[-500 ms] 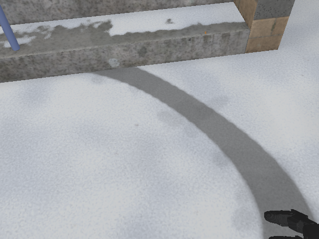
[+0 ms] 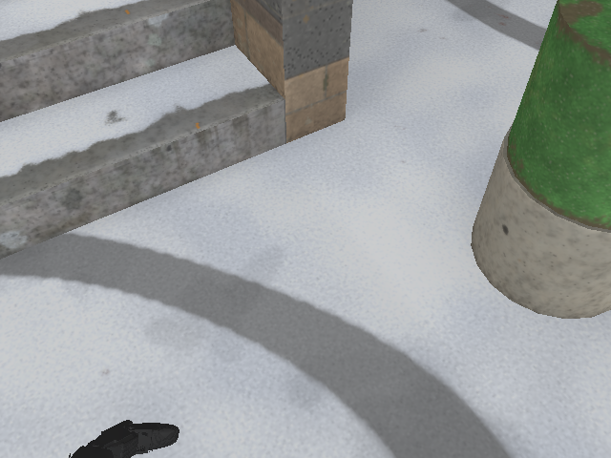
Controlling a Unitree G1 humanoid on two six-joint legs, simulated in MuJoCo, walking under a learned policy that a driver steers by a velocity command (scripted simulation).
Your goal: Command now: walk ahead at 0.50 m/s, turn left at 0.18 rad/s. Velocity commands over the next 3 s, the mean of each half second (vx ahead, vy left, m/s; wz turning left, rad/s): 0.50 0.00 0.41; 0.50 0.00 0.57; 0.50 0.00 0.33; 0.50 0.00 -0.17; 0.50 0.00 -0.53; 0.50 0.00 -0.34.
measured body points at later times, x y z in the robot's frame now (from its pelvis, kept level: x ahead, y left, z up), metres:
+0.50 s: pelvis +0.25 +0.02 -0.01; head +0.28 +0.04 +0.44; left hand +0.16 +0.27 -0.15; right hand +0.50 -0.15 -0.10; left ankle +0.36 +0.15 -0.71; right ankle +0.12 -0.11 -0.73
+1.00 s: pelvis +0.50 +0.14 +0.00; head +0.52 +0.16 +0.45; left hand +0.56 +0.44 -0.09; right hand +0.63 -0.12 -0.11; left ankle +0.37 +0.14 -0.73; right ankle +0.72 +0.10 -0.69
